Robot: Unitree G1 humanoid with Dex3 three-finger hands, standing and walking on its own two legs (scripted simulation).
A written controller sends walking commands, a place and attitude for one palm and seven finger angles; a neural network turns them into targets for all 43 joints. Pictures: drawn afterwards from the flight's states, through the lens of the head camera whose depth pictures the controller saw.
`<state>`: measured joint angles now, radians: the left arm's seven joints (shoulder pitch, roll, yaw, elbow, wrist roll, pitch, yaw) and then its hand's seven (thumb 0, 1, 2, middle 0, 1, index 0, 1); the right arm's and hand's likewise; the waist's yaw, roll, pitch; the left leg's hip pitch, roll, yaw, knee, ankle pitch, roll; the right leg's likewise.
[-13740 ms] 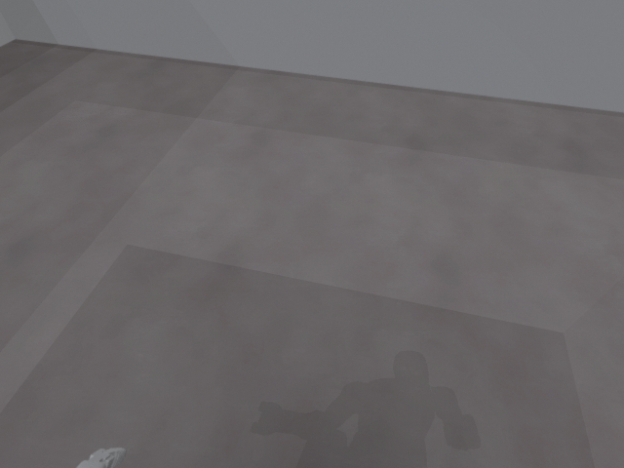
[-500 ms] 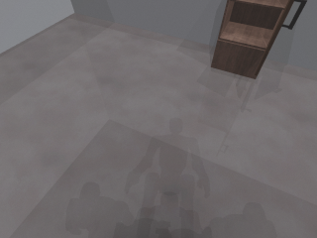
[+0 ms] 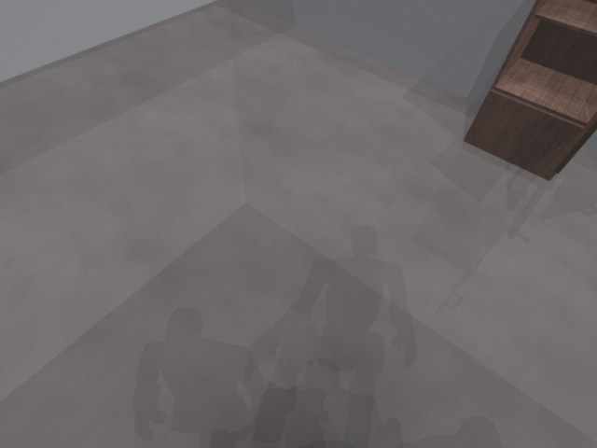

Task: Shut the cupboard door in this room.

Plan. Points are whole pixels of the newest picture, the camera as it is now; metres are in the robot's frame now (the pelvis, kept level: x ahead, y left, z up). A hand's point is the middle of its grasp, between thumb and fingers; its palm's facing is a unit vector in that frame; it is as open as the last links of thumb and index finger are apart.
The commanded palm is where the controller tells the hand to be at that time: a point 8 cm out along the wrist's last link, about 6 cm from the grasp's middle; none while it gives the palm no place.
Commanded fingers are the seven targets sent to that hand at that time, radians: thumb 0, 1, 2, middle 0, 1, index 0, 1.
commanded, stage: stand and wait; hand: left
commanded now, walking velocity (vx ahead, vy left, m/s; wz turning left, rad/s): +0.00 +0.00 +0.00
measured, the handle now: out of the picture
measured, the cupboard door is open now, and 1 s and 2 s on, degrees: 86 86 86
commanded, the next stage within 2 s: turn or walk to find it in 0.08 s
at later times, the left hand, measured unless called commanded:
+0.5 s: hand out of the picture +0.00 +0.16 -0.16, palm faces +0.09 -0.97 -0.21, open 7.3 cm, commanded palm none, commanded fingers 0.00 0.90 0.90 -0.20 -0.30 -0.20 -0.30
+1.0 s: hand out of the picture +0.00 +0.21 -0.16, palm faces +0.20 -0.94 -0.26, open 7.4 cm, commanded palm none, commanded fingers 0.00 0.90 0.90 -0.20 -0.30 -0.20 -0.30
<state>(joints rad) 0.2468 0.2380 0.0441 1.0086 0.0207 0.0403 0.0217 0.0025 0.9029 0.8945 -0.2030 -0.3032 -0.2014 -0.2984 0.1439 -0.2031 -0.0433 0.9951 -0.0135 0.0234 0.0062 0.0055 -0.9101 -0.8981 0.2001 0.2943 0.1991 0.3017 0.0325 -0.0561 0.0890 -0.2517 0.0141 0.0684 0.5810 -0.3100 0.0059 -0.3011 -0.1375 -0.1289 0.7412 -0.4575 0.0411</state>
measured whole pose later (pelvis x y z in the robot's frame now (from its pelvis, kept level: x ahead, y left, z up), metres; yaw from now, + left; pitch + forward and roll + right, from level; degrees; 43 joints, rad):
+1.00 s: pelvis -0.03 +0.00 +0.00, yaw +11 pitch +1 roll +0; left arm 0.16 0.23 0.07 0.99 0.02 0.05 0.02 0.00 0.91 0.89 -0.20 -0.30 -0.20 -0.30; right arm 0.22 -0.17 -0.05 0.99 -0.02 0.02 -0.01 0.00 -0.91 -0.90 0.20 0.29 0.20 0.30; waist -0.02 -0.01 0.06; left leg -0.34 -0.03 -0.09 0.57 -0.25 0.00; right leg -0.37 -0.05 -0.07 0.89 -0.51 0.03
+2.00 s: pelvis -0.07 -0.04 +0.01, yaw +37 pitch +0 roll +1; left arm 0.15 0.23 0.05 0.91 0.01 0.04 0.01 0.00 0.91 0.90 -0.20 -0.30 -0.20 -0.30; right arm 0.18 -0.20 -0.06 0.96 -0.02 0.04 0.01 0.00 -0.90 -0.90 0.21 0.30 0.21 0.30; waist -0.01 0.01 0.06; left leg -0.28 -0.03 -0.06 0.52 -0.24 -0.01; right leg -0.33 -0.05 -0.04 0.70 -0.38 0.07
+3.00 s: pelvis -0.08 -0.07 +0.00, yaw +63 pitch +0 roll +1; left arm 0.14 0.20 0.03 0.91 0.02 0.01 0.01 0.00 0.91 0.89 -0.20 -0.30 -0.20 -0.30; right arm 0.21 -0.22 -0.07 0.97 -0.01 0.05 0.01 0.00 -0.90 -0.90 0.21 0.30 0.20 0.30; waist -0.03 0.04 0.07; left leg -0.33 -0.04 -0.09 0.64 -0.35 -0.01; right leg -0.27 -0.04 -0.08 0.58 -0.30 0.01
